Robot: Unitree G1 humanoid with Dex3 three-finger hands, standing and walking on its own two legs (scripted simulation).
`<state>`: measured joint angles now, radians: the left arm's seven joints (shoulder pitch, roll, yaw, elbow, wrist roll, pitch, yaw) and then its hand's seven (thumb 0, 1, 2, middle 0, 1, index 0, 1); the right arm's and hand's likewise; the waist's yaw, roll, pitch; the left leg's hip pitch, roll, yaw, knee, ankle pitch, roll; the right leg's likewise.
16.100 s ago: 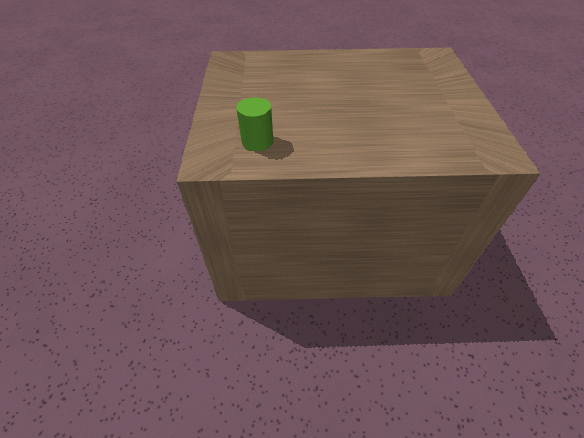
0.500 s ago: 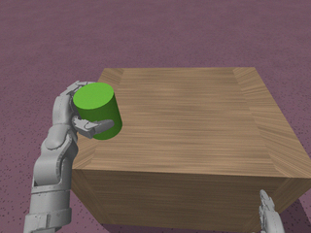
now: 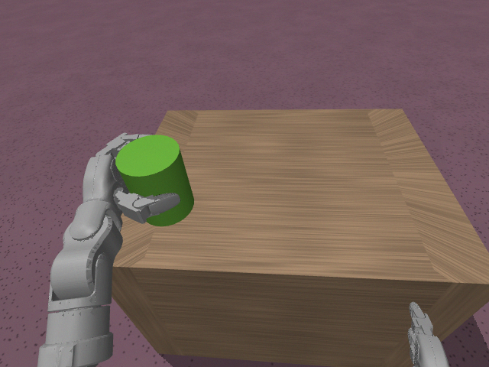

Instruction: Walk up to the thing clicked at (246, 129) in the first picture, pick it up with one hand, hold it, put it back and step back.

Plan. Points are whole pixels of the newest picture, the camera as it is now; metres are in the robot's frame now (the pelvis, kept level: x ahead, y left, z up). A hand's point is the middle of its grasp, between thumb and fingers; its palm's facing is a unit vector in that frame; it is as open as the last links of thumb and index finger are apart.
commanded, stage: hold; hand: left
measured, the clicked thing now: (158, 181) +0.33 +0.15 +0.18
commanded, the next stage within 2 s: crouch in 1.72 s
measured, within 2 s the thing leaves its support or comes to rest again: neither
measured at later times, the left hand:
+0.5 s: hand (148, 179) +0.33 +0.17 +0.19, palm faces +0.13 -0.99 +0.01, open 11.8 cm
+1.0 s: hand (150, 180) +0.33 +0.17 +0.18, palm faces +0.14 -0.99 +0.01, open 11.8 cm
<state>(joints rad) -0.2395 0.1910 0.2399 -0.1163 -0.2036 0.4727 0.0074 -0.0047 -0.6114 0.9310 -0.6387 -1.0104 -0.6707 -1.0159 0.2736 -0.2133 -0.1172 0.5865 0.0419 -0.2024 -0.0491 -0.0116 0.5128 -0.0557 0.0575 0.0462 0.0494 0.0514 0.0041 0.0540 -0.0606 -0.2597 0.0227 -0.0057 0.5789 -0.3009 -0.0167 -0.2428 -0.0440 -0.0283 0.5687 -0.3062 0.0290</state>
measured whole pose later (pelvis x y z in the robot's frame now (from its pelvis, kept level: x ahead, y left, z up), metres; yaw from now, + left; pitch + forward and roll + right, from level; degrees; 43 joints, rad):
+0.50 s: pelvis -0.01 +0.00 +0.00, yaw +0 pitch -1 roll +0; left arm -0.26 0.20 0.24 -0.07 -0.21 0.45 -0.01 0.00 -0.61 0.93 -0.63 -1.02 -0.67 -1.02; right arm 0.23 -0.21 -0.12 0.66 0.04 -0.24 -0.06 -0.01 0.52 -0.05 0.06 0.05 0.05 0.05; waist 0.01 0.06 -0.06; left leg -0.25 0.02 -0.01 0.56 -0.28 -0.02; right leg -0.24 -0.04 -0.03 0.55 -0.29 0.03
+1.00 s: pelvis +0.00 +0.00 +0.00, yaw +0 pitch -1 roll +0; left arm -0.24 0.20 0.23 -0.07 -0.20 0.43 0.00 0.00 -0.61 0.94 -0.63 -1.03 -0.66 -1.03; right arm 0.22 -0.21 -0.12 0.67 0.04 -0.23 -0.06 -0.01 0.52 -0.05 0.06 0.05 0.05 0.05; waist 0.00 0.06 -0.05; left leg -0.24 0.02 0.00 0.55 -0.28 -0.02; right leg -0.23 -0.04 -0.03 0.54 -0.28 0.03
